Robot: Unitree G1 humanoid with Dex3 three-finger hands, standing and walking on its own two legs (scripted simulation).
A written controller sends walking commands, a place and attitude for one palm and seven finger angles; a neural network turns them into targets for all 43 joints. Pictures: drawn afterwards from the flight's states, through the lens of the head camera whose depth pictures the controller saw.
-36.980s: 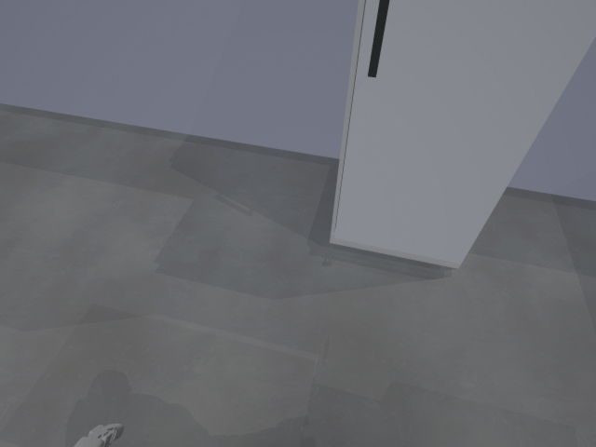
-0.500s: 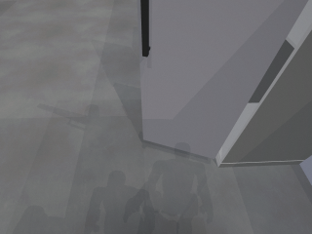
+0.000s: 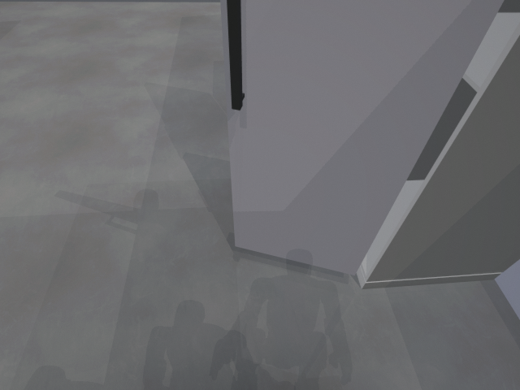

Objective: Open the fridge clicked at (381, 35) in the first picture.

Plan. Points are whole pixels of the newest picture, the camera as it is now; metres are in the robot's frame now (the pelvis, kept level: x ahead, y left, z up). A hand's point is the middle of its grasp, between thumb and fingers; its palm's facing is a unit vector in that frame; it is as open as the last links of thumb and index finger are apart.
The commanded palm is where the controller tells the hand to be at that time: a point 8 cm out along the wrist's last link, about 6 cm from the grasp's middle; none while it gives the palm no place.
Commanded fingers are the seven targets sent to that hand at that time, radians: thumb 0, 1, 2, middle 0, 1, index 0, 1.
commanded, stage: let the arm hang, fingers relaxed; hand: left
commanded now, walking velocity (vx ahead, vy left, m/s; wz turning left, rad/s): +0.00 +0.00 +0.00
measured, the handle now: (237, 28) +0.74 +0.09 +0.21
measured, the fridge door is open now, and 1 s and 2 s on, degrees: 70 70 70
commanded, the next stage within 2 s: look to check the result in 0.04 s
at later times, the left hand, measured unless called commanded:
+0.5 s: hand out of the picture +0.02 +0.17 -0.18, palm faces -0.01 -0.98 -0.19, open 7.4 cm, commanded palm none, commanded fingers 0.00 0.90 0.90 -0.20 -0.30 -0.20 -0.30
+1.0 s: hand out of the picture +0.02 +0.17 -0.18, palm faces -0.02 -0.98 -0.20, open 7.4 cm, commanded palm none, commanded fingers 0.00 0.90 0.90 -0.20 -0.30 -0.20 -0.30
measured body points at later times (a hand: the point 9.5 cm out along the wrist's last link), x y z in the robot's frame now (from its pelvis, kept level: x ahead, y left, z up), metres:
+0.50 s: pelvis +0.01 +0.00 +0.00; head +0.03 +0.00 +0.45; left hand +0.02 +0.22 -0.16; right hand +0.01 -0.23 -0.16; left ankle +0.01 +0.08 -0.74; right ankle -0.02 -0.13 -0.74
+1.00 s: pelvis +0.01 -0.01 +0.00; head +0.03 +0.00 +0.45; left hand +0.03 +0.23 -0.16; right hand +0.02 -0.24 -0.16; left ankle +0.01 +0.08 -0.74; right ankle -0.02 -0.13 -0.74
